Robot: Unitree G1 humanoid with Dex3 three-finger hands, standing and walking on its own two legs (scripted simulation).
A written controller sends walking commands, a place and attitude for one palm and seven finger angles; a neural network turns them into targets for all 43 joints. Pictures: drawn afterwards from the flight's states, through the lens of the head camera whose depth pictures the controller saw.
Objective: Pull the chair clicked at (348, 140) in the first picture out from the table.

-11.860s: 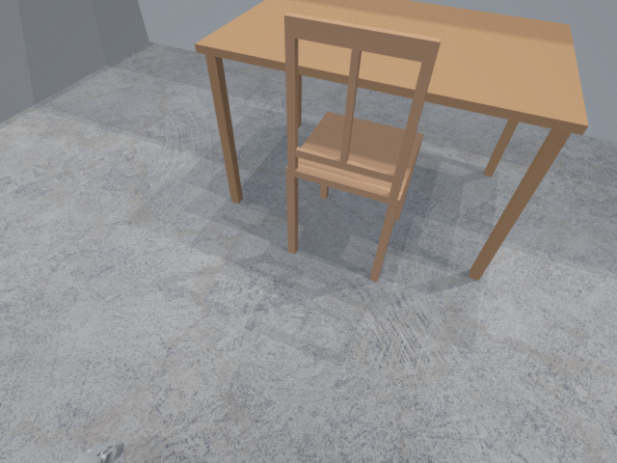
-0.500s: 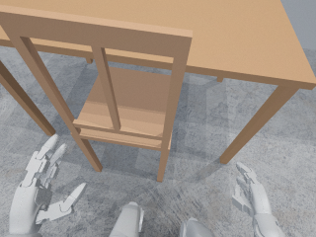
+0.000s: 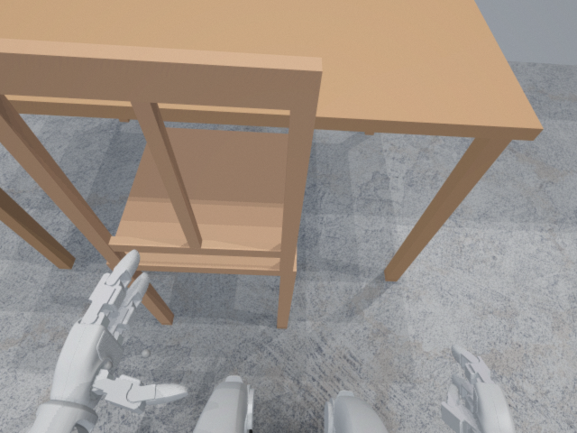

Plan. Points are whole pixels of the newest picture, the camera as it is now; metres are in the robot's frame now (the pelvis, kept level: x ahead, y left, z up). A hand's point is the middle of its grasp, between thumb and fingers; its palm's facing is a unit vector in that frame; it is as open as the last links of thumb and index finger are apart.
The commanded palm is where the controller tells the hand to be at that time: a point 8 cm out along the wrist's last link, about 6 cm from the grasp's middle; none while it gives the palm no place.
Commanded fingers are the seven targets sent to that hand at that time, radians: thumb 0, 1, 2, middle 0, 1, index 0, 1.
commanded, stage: raise the hand toward the chair's back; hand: left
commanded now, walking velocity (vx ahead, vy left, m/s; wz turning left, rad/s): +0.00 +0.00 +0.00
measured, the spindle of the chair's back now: (176, 190) +0.44 +0.19 +0.04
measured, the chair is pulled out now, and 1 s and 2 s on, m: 0.00 0.00 0.00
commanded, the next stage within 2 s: aim the fingers beside a spindle in 1.00 s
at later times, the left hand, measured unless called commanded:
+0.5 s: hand (93, 308) +0.25 +0.23 +0.08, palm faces +0.06 -0.99 -0.09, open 16.9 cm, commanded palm +0.22 +0.28 +0.07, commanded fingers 0.00 -0.50 0.30 -0.06 -0.08 -0.06 -0.08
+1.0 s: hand (125, 315) +0.25 +0.21 +0.05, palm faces -0.01 -1.00 -0.04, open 16.9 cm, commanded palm +0.23 +0.27 +0.07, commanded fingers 0.00 -0.50 0.30 -0.06 -0.08 -0.06 -0.08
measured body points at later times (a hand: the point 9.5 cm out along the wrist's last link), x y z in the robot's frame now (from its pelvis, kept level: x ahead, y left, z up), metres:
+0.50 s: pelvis +0.01 +0.01 +0.02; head +0.08 +0.04 +0.46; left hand +0.24 +0.28 +0.09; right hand +0.19 -0.22 -0.06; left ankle +0.04 +0.11 -0.64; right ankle +0.01 -0.12 -0.64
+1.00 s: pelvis +0.01 +0.00 +0.02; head +0.09 +0.02 +0.46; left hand +0.24 +0.26 +0.06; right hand +0.19 -0.24 -0.06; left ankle +0.04 +0.11 -0.64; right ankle +0.01 -0.12 -0.64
